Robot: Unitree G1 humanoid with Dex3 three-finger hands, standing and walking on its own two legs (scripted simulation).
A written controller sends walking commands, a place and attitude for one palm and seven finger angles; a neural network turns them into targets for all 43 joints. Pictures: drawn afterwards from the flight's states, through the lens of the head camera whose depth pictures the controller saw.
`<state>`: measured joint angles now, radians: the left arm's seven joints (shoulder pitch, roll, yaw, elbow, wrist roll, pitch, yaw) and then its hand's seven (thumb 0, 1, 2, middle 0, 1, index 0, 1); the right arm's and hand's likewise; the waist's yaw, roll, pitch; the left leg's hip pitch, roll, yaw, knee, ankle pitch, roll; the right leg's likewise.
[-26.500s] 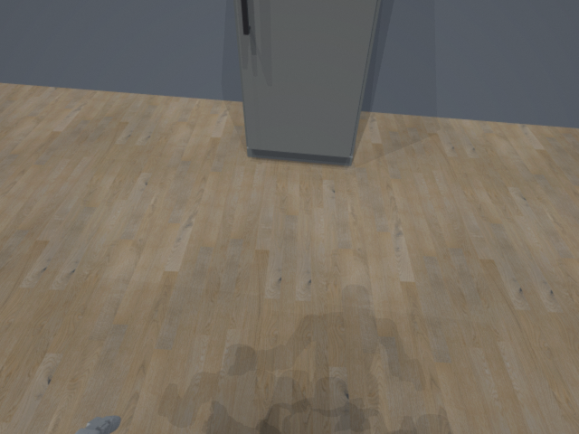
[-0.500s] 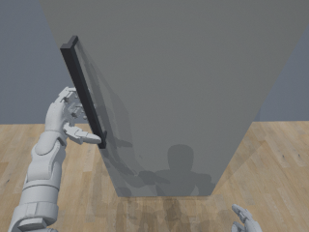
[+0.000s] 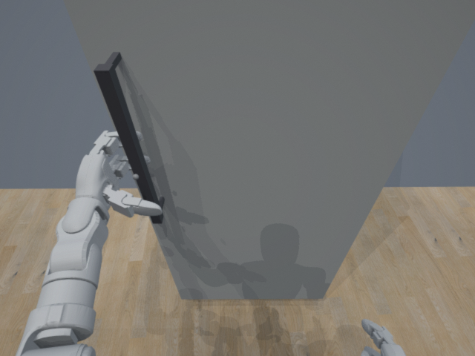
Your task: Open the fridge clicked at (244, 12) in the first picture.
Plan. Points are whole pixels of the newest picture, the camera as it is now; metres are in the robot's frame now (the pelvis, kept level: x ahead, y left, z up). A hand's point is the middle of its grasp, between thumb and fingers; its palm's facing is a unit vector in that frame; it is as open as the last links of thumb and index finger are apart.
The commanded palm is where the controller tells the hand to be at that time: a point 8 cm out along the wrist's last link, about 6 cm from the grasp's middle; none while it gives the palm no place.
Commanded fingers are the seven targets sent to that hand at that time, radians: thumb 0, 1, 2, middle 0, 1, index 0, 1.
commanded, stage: slide the fingers in behind the handle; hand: left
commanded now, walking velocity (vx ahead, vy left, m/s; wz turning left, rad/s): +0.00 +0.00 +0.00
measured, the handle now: (140, 154) +0.43 +0.20 +0.12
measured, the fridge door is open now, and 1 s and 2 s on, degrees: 0 0 0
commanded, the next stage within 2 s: grip the handle and tug to test in 0.42 s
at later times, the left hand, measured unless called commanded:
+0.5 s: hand (140, 175) +0.37 +0.19 +0.13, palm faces +0.06 -1.00 +0.00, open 14.0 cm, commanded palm +0.34 +0.24 +0.13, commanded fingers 0.00 -0.50 0.30 -0.30 -1.20 -0.30 -1.20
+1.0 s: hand (142, 174) +0.37 +0.18 +0.13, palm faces +0.05 -1.00 +0.00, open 9.0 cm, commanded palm +0.34 +0.24 +0.13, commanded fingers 0.00 0.67 0.80 -0.43 -1.37 -0.43 -1.37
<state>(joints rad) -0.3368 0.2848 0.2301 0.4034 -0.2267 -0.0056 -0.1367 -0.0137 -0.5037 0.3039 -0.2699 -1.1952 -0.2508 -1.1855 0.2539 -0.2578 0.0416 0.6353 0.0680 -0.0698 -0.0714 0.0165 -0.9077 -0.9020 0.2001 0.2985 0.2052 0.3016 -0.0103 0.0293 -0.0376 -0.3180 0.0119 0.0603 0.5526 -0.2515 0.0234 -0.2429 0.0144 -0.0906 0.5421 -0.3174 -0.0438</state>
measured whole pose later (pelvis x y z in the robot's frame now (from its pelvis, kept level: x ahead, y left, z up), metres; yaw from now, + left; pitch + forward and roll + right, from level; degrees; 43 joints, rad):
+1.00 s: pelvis +0.01 +0.00 +0.00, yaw -1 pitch +1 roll +0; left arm -0.32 0.29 0.24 0.39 -0.23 0.01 -0.15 0.00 0.22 0.61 -0.36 -1.30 -0.36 -1.28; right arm 0.24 -0.25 0.04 0.61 0.07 -0.05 -0.07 0.02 -0.91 -0.90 0.20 0.30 0.21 0.30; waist -0.02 0.02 -0.05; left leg -0.31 0.02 0.07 0.55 -0.26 0.02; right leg -0.24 0.02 -0.08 0.54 -0.32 -0.05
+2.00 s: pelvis +0.03 +0.00 +0.00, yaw -3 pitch +2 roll +0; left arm -0.16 0.28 0.28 0.19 -0.25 0.07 -0.14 0.01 0.75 0.80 -0.34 -1.38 -0.34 -1.36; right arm 0.25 -0.25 0.03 0.57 0.06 -0.03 -0.05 0.02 -0.91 -0.90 0.20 0.30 0.20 0.30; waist -0.03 0.03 -0.07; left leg -0.27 0.03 0.10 0.52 -0.28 0.01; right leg -0.22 0.03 -0.04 0.52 -0.33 -0.05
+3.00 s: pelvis +0.00 -0.02 +0.01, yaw +4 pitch +0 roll +1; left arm 0.44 0.18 -0.01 -0.41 -0.05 -0.04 0.08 -0.04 0.63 0.77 -0.41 -1.38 -0.33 -1.40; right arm 0.19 -0.19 0.05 0.54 -0.03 0.06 -0.04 0.02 -0.91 -0.90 0.20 0.30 0.21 0.30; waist -0.01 0.09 -0.02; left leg -0.26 -0.02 -0.01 0.43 -0.18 0.00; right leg -0.23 0.03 -0.07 0.47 -0.25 -0.06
